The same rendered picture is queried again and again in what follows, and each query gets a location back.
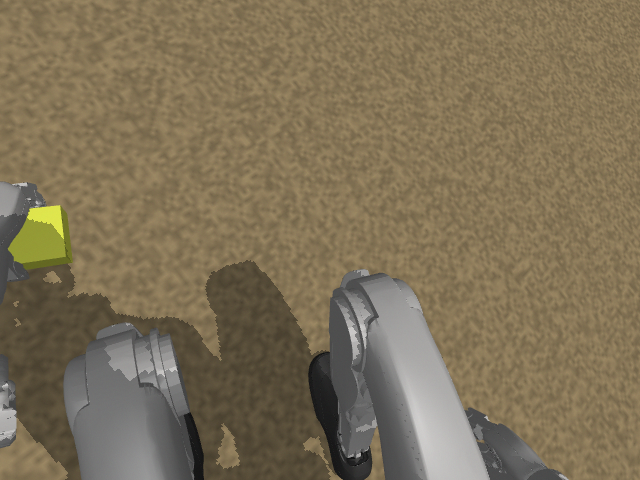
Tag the right robot hand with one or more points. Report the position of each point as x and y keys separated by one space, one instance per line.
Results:
x=505 y=454

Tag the right robot foot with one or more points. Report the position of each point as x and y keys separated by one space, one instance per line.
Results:
x=325 y=404

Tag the left robot foot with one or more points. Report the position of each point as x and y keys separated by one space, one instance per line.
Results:
x=196 y=447

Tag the left robot hand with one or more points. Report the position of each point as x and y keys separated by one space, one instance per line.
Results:
x=15 y=202

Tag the small box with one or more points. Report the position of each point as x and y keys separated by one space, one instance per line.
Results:
x=44 y=239

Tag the left robot arm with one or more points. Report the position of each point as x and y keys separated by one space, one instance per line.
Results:
x=8 y=413

